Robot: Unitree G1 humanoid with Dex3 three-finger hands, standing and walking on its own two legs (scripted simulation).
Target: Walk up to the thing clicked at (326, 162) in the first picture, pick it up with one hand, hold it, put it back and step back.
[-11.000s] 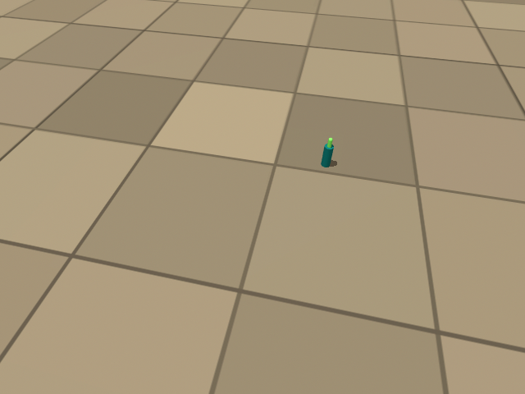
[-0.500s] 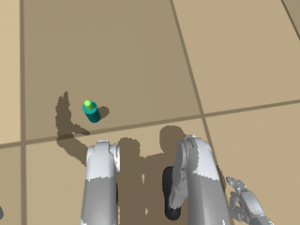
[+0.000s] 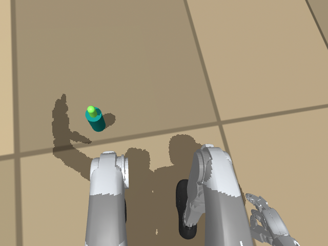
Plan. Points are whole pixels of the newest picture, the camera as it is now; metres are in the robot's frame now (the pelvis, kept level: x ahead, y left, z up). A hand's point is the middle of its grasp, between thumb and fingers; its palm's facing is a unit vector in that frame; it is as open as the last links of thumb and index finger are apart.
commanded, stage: go down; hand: left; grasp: from the side
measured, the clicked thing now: (95, 117) +0.47 +0.20 -0.28
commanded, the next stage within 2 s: none
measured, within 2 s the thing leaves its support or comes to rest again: neither
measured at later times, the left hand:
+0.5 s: hand out of the picture +0.40 +0.38 -0.01, palm faces +0.08 -0.99 -0.07, open 17.3 cm
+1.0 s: hand out of the picture +0.41 +0.38 +0.01, palm faces +0.07 -1.00 -0.06, open 17.4 cm
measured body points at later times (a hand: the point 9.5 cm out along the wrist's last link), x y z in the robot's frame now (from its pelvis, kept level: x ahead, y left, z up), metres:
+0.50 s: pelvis +0.00 +0.00 -0.01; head +0.20 +0.08 +0.39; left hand +0.39 +0.43 +0.00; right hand +0.14 -0.28 -0.10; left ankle +0.08 +0.11 -0.35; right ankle +0.12 -0.14 -0.35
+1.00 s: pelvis +0.00 +0.00 -0.01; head +0.20 +0.08 +0.39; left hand +0.40 +0.44 +0.01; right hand +0.15 -0.28 -0.09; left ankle +0.08 +0.11 -0.35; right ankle +0.12 -0.14 -0.35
